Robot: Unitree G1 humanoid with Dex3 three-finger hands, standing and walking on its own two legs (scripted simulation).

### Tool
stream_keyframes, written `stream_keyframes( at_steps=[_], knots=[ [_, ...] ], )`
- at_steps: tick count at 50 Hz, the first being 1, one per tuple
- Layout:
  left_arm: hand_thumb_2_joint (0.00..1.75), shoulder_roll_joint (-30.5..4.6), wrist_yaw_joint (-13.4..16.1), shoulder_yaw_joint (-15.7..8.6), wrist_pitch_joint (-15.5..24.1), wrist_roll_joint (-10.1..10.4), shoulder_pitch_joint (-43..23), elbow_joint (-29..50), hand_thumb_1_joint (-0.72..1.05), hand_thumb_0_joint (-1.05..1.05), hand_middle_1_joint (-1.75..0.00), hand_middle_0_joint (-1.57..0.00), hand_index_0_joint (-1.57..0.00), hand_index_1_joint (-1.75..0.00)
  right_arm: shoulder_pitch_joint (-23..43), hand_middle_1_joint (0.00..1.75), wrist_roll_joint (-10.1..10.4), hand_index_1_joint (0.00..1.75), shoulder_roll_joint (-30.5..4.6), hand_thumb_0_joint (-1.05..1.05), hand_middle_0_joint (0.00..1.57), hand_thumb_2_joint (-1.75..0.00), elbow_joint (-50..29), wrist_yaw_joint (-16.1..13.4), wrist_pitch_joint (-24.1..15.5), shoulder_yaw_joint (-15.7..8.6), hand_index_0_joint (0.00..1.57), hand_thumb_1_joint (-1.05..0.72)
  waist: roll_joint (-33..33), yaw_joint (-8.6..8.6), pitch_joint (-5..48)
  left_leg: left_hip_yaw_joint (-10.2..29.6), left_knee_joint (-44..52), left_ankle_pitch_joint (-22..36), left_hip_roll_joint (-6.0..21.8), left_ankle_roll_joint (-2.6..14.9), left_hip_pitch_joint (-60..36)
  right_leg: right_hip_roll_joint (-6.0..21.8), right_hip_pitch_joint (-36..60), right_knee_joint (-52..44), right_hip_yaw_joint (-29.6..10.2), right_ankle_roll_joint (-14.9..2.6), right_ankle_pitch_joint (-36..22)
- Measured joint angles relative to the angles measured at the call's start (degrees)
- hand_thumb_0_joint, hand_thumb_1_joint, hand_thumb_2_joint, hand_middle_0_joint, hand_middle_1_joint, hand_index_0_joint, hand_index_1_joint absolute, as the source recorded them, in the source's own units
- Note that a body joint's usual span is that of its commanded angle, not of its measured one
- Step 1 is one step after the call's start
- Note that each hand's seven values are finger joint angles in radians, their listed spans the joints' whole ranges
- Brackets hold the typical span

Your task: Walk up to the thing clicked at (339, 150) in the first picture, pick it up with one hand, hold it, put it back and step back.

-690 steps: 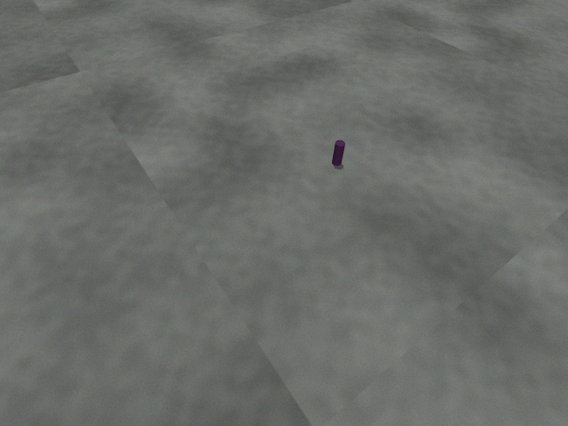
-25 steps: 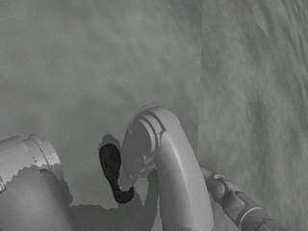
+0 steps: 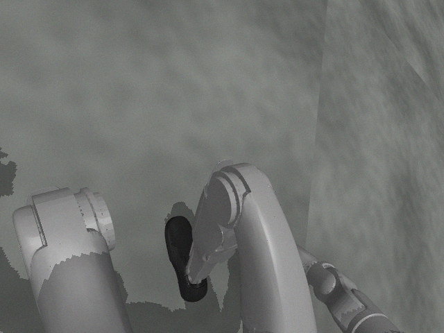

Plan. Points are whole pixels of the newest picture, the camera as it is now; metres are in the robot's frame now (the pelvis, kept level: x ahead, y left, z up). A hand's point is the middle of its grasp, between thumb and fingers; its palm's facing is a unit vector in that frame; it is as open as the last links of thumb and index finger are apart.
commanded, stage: settle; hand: left
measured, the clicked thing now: out of the picture +0.42 +0.30 -0.17
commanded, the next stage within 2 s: lift in 1.32 s
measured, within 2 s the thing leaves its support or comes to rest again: neither
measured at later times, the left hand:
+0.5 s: hand out of the picture +0.41 +0.30 -0.04, palm faces +0.31 -0.95 -0.06, open 7.0 cm
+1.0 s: hand out of the picture +0.42 +0.29 +0.01, palm faces +0.32 -0.95 -0.04, open 7.0 cm
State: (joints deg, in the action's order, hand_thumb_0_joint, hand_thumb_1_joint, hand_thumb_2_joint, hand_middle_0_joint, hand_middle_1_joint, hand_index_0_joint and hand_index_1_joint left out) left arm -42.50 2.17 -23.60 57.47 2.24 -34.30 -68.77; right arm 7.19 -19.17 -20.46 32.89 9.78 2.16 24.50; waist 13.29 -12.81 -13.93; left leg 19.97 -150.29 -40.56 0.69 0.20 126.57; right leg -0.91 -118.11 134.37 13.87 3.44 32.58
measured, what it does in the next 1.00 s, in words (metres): rises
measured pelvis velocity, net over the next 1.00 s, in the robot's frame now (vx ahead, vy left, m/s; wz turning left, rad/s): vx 0.03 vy -0.02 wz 0.16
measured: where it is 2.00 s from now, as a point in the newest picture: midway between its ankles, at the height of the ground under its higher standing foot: (138, 301)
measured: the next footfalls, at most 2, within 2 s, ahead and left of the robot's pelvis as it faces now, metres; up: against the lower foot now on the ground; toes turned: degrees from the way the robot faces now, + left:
none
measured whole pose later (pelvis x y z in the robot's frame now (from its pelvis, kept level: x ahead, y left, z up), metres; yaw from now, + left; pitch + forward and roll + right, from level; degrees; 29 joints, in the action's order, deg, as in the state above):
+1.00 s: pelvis +0.03 -0.02 +0.06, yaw +9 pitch +32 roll -7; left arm -24.4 -10.3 -22.8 36.3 7.3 -32.5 -48.8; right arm -2.2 -5.2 -17.3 36.3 4.0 2.6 4.3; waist 1.5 -7.0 4.9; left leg 7.2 -134.3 -41.1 0.9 -0.7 125.4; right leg 2.8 -122.9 129.0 4.4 0.6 37.9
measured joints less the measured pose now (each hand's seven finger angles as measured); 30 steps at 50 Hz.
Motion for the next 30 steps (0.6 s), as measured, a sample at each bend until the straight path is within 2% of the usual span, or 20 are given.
stream_keyframes(
  at_steps=[11,21,30],
  knots=[
    [1.13,6.92,-3.04,3.46,-8.07,1.67,2.10,10.24,-0.05,0.03,-1.07,-0.90,-0.91,-1.08,-4.73,0.30,5.64,0.30,0.83,0.00,0.20,-0.89,1.40,-0.05,0.15,-7.08,0.20,-0.88,-5.24,2.39,7.49,-4.41,4.22,0.85,0.04,0.53,1.58,1.49,-2.45,-1.21,-2.95,-0.99,1.13],
    [1.14,10.95,-7.20,2.86,-14.51,3.65,2.96,15.89,-0.05,0.03,-1.05,-0.91,-0.92,-1.07,-7.33,0.30,9.69,0.30,2.43,0.01,0.20,-0.89,2.87,-1.84,1.24,-12.17,0.20,-0.88,-8.63,3.80,11.74,-7.96,7.71,0.71,-0.02,0.15,2.18,2.63,-4.81,-1.66,-5.74,-1.38,2.57],
    [1.14,14.12,-10.37,2.23,-17.86,5.43,2.94,18.49,-0.05,0.03,-1.05,-0.92,-0.92,-1.06,-8.91,0.30,12.23,0.30,3.17,0.01,0.20,-0.89,3.94,-3.67,1.48,-15.66,0.20,-0.88,-10.72,4.82,15.27,-10.22,10.68,-0.20,-0.03,-0.51,1.71,3.32,-5.97,-2.34,-7.55,-2.10,4.26]
  ],
)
